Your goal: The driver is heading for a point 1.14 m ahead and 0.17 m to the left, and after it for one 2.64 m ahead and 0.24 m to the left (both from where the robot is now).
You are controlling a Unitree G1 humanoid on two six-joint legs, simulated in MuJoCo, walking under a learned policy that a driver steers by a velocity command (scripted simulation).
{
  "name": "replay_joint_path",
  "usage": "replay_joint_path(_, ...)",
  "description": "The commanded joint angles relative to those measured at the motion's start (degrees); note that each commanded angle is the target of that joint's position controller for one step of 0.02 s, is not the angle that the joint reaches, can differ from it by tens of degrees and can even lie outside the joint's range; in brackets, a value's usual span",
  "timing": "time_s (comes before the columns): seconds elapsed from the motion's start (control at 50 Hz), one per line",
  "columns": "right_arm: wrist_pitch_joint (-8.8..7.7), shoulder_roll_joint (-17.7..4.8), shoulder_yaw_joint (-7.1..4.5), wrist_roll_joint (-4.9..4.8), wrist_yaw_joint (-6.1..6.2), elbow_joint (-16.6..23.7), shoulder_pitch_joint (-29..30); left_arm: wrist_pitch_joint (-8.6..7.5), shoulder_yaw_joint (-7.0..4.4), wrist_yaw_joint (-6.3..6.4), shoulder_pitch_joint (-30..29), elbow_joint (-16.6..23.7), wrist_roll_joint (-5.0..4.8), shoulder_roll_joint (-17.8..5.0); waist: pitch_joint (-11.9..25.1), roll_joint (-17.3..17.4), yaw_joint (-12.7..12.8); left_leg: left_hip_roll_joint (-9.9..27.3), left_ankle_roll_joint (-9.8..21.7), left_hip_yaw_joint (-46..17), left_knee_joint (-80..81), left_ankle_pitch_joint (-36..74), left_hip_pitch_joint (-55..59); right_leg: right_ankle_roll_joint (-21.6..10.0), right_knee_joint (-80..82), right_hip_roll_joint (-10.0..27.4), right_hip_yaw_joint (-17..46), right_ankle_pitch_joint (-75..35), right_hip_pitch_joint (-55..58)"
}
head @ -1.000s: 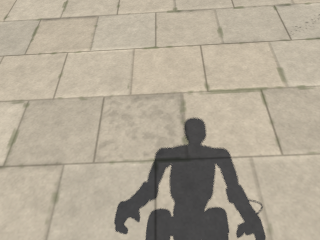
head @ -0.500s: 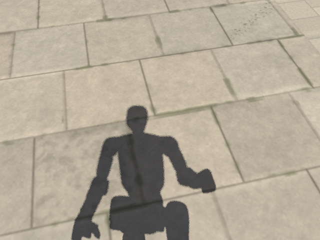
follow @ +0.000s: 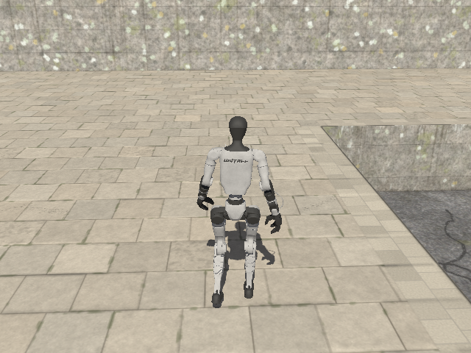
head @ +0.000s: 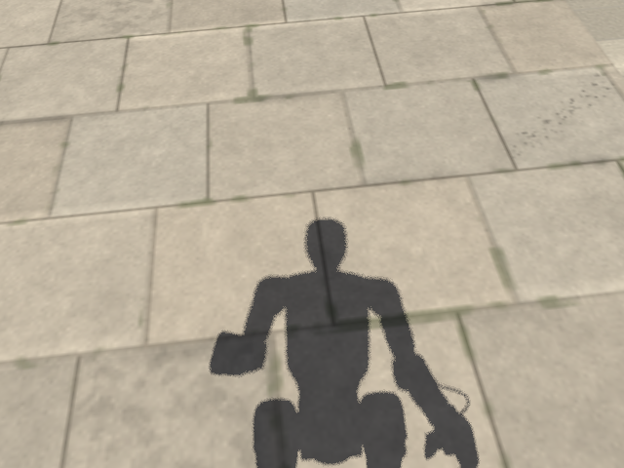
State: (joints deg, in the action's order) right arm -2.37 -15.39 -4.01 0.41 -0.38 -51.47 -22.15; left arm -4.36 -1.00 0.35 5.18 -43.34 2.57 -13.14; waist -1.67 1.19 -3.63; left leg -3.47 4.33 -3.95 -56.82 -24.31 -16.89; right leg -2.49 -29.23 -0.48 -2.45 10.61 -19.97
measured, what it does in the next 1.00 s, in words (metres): walks ahead, turning left: left foot, then right foot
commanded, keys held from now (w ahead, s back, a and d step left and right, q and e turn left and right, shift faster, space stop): w+q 0.58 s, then w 0.02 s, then w+e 0.40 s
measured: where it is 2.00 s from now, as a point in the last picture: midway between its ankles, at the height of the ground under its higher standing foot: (227, 266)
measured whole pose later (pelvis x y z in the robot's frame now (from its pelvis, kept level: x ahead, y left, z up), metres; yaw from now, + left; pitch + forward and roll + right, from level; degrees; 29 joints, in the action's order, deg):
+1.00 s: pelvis +0.52 +0.13 -0.02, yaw +18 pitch +1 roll +0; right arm -3.9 -14.1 -1.5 2.0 1.5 -52.7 -24.2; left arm -1.9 -1.3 -2.2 5.9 -42.8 1.8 -13.6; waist -2.0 -0.6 -2.6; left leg -5.5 5.0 3.4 -19.4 -25.4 8.0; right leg -7.5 -31.3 -2.6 -5.2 7.7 -27.0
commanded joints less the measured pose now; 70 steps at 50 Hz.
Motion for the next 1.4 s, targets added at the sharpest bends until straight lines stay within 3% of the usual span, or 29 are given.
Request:
replay_joint_path(0.02,0.45,-3.3,-0.93,1.17,-0.96,4.2,0.9,-0.59,-1.91,0.25,8.1,0.5,-0.35,-5.3,0.9,-5.6,4.0,6.5,-0.4,-0.2,-8.2,5.2,-19.3,-5.3,18.1,17.3,18.7,3.5,16.1)
replay_joint_path(0.12,2.39,-2.2,-0.7,1.7,-2.71,7.2,6.7,-2.39,-2.49,0.04,12.6,-2.0,-1.52,-5.9,1.3,-6.2,3.3,7.3,-2.2,1.5,-8.7,11.8,-23.2,-5.4,18.9,15.5,6.5,-16.3,17.4)
replay_joint_path(0.22,2.28,-1.2,0.4,1.62,-3.91,11.1,16.7,-2.04,-2.62,0.0,15.0,-3.7,-1.32,-6.0,-1.7,-5.9,4.6,7.4,-2.8,4.5,4.1,20.7,-24.2,-5.1,19.8,13.7,-2.3,-19.9,17.3)
replay_joint_path(0.32,2.03,-1.1,1.28,1.93,-4.57,14.6,24.4,-1.21,-3.29,0.57,18.8,-5.8,-1.34,-8.6,-3.4,-5.9,6.5,5.8,0.4,10.1,17.7,19.3,-18.9,-4.1,17.7,15.5,-7.2,-26.5,21.8)
replay_joint_path(0.38,2.01,-2.6,0.66,2.29,-3.78,14.5,21.3,0.04,-3.74,1.19,19.7,-6.7,-1.19,-11.0,-0.1,-7.4,4.3,0.9,4.0,13.4,20.9,11.1,-10.9,-3.1,6.5,16.0,-10.5,-50.1,25.6)
replay_joint_path(0.4,1.72,-3.6,0.07,2.33,-3.38,13.2,16.4,0.64,-3.92,1.29,19.8,-6.8,-1.17,-11.9,2.9,-7.5,2.2,-1.3,5.5,13.5,22.4,9.1,-5.3,-3.1,-1.6,16.1,-11.0,-54.5,25.8)
replay_joint_path(0.42,1.15,-5.0,-0.87,2.72,-2.72,10.6,7.9,1.13,-3.95,1.29,19.3,-6.4,-1.41,-12.3,7.8,-5.9,-1.7,-2.8,7.3,12.4,26.7,11.0,6.1,-2.2,-13.6,15.4,-12.0,-49.3,21.3)
replay_joint_path(0.44,0.96,-9.5,-2.52,3.2,-1.67,8.4,-0.7,1.15,-3.51,1.08,19.3,-4.7,-1.14,-10.8,13.7,-0.7,-5.0,5.4,10.0,0.5,29.1,5.2,20.9,-0.5,-30.3,13.8,-12.2,-29.2,8.9)
replay_joint_path(0.46,1.24,-15.8,-3.86,2.29,-1.04,9.7,2.2,0.89,-2.34,-0.23,20.8,-0.3,-1.26,-4.4,17.0,12.3,0.2,21.9,17.4,-30.2,33.1,6.0,36.1,3.1,-49.5,2.4,-8.5,21.8,-16.8)
replay_joint_path(0.48,1.98,-15.1,-3.92,0.76,-0.66,10.4,-1.1,0.34,-3.29,-0.37,12.9,1.4,-0.88,-9.5,17.8,3.3,-4.3,23.0,18.3,-37.2,39.0,9.7,35.4,2.9,-53.2,1.5,3.1,18.9,-22.5)
replay_joint_path(0.5,2.06,-13.1,-3.36,0.51,-0.15,9.2,1.8,-0.27,-3.0,-0.59,9.8,2.7,-1.76,-8.6,9.4,1.5,-2.2,21.6,17.0,-27.4,39.7,15.7,29.2,2.4,-50.6,4.5,3.9,11.9,-25.2)
replay_joint_path(0.52,1.71,-10.0,-2.54,0.17,-0.01,8.9,4.1,-0.76,-2.68,-0.46,10.7,1.9,-1.74,-8.1,4.3,-1.3,0.5,18.9,14.9,-21.7,40.5,24.0,21.0,2.3,-45.0,6.4,3.5,8.4,-22.0)
replay_joint_path(0.54,1.22,-8.4,-2.08,0.09,0.15,9.2,6.5,-0.29,-2.75,-0.38,11.5,1.3,-1.03,-7.9,2.3,-2.0,2.9,15.7,13.1,-17.3,41.1,29.2,15.6,2.7,-41.3,7.5,3.8,7.9,-18.3)
replay_joint_path(0.58,0.19,-6.6,-1.34,-0.38,0.1,9.5,8.1,1.78,-2.7,-0.68,14.1,0.8,0.35,-7.4,3.0,-0.8,5.5,12.4,12.4,-13.0,42.4,35.2,10.0,4.0,-37.9,7.8,3.9,8.2,-12.7)
replay_joint_path(0.64,-1.22,-6.6,-1.08,-0.3,-0.18,7.9,5.1,3.16,-2.28,-1.57,13.2,0.7,0.23,-5.4,2.5,-0.3,5.6,10.7,11.1,-8.6,45.1,37.0,8.5,4.7,-32.4,7.7,1.9,3.0,-13.5)
replay_joint_path(0.74,-2.07,-6.3,-0.42,-0.19,-0.21,5.1,-0.9,3.16,-2.13,-2.14,3.3,2.8,-0.73,-5.5,-0.5,1.5,1.7,10.1,5.3,-4.0,47.3,40.7,14.4,3.2,-21.1,7.6,0.9,-8.6,-19.4)
replay_joint_path(0.88,-2.43,-5.8,0.6,1.21,1.24,1.9,-4.9,2.45,-1.24,-3.17,-5.8,5.5,-1.18,-4.5,-4.3,1.2,-0.9,13.8,4.0,1.7,47.7,46.7,24.0,-0.8,-8.4,2.6,-0.5,-9.3,-20.3)
replay_joint_path(0.94,-2.54,-7.1,0.78,1.54,2.15,1.4,-2.8,2.34,-1.52,-2.76,-1.6,4.5,-1.04,-5.2,-1.3,3.0,2.1,14.4,2.1,5.2,39.5,70.6,25.8,-3.9,-5.2,-2.2,-4.2,-2.5,-10.7)
replay_joint_path(0.98,-2.01,-8.9,0.44,1.95,2.56,1.2,-1.8,1.91,-2.59,-2.09,10.0,1.1,-0.9,-7.5,5.1,4.3,7.1,14.4,1.2,6.4,23.2,79.7,25.6,-6.6,-2.2,-5.4,-4.6,1.3,1.1)
replay_joint_path(1.0,-1.95,-9.6,0.36,1.39,2.58,2.1,0.3,1.43,-3.45,-1.68,18.6,-1.3,-0.17,-9.1,9.0,3.0,12.0,13.4,0.7,8.1,10.3,69.7,17.4,-9.0,2.0,-3.0,-0.4,-1.7,14.0)
replay_joint_path(1.02,-2.57,-6.7,1.28,0.32,2.26,5.3,0.3,1.64,-5.41,-0.87,25.1,-2.0,0.54,-15.7,15.2,-6.0,13.2,7.2,-1.0,11.5,-11.9,41.2,1.0,-15.4,2.3,11.7,19.8,-1.3,29.3)
replay_joint_path(1.04,-2.96,-5.6,1.1,0.38,1.35,6.8,-1.8,2.19,-5.75,-1.22,21.5,-1.7,-1.23,-16.6,18.4,-13.9,8.0,-3.6,-2.5,4.9,-26.2,-4.6,-17.5,-23.1,9.0,21.2,46.9,-9.7,37.8)
replay_joint_path(1.06,-3.17,-6.7,1.3,1.86,0.97,7.2,1.8,2.42,-5.67,-1.59,17.8,-1.6,-3.02,-14.6,11.9,-4.8,7.6,1.8,-1.6,-1.8,-26.0,0.3,-22.2,-21.5,10.4,18.7,39.7,-5.2,32.4)
replay_joint_path(1.1,-3.75,-6.4,1.51,1.25,0.36,8.5,5.4,2.62,-4.33,-1.43,12.9,-1.0,-2.31,-9.4,1.1,1.2,4.6,6.0,-2.2,-0.3,-17.7,5.5,-20.7,-17.2,14.5,14.4,28.7,-7.9,17.2)
replay_joint_path(1.12,-2.82,-6.0,1.61,1.97,0.32,9.0,5.7,2.34,-3.96,-1.14,12.3,-1.3,-2.37,-8.4,-0.7,1.2,3.1,7.1,-3.2,-0.1,-14.2,5.6,-18.5,-15.7,15.4,11.8,25.3,-11.8,12.5)
replay_joint_path(1.16,-0.79,-4.5,2.11,2.78,-0.05,9.0,4.1,1.45,-3.93,-1.1,12.6,-1.6,-2.47,-9.0,0.3,-1.2,1.7,7.6,-4.9,1.4,-9.8,6.2,-15.1,-14.7,16.7,8.7,20.9,-16.4,8.5)
replay_joint_path(1.2,0.01,-3.9,2.35,2.76,-0.26,10.3,6.3,0.91,-4.43,-1.14,14.0,-2.0,-2.62,-10.6,0.4,-2.3,1.9,7.9,-6.3,2.8,-4.9,8.9,-15.8,-14.5,17.7,6.8,18.9,-18.2,7.0)
replay_joint_path(1.3,0.06,-3.4,2.82,2.21,-0.62,14.4,18.4,1.29,-4.9,-0.85,19.3,-2.9,-2.9,-11.3,-0.3,-4.3,6.4,7.2,-8.0,4.0,10.8,21.0,-19.4,-10.4,16.5,4.1,18.5,-19.6,10.9)
replay_joint_path(1.4,-0.81,-3.9,3.29,1.48,-0.8,17.3,25.9,1.78,-5.21,-0.11,23.2,-2.9,-1.92,-12.0,0.4,-5.1,9.4,4.6,-6.9,3.4,19.8,21.8,-19.9,-9.7,11.5,5.8,22.5,-25.3,18.6)
Next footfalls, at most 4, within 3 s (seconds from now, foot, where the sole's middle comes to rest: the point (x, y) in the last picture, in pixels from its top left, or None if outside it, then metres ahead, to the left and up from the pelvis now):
0.42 left None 0.34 0.14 -0.77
1.00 right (265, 379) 0.69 0.12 -0.77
1.52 left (182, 287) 0.96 0.33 -0.77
2.00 right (275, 225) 1.15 0.09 -0.77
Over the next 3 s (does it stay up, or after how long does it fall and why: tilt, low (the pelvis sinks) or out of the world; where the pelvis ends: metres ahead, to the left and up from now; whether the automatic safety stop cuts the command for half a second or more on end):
stays up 1.05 0.19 0.00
